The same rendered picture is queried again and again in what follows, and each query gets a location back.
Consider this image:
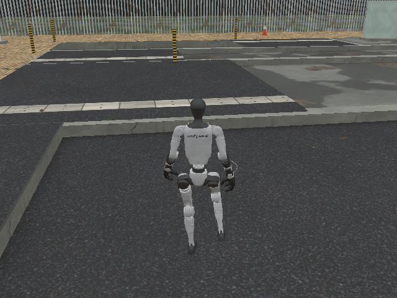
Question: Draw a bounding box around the robot left forearm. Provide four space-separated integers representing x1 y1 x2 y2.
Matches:
164 150 175 172

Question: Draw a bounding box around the left robot foot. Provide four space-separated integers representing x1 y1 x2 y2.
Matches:
188 238 197 255

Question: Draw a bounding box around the robot right forearm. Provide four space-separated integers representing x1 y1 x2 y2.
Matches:
221 151 234 179

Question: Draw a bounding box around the right robot upper arm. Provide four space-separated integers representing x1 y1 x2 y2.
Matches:
211 125 227 160

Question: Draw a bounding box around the robot right hand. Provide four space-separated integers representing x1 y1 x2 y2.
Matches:
221 177 235 192

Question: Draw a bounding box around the robot left hand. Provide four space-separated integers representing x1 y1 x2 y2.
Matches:
163 169 178 181

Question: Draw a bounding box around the left robot thigh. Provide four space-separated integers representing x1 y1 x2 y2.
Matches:
177 173 195 217

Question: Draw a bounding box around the left robot upper arm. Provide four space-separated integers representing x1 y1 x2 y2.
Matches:
169 125 185 159

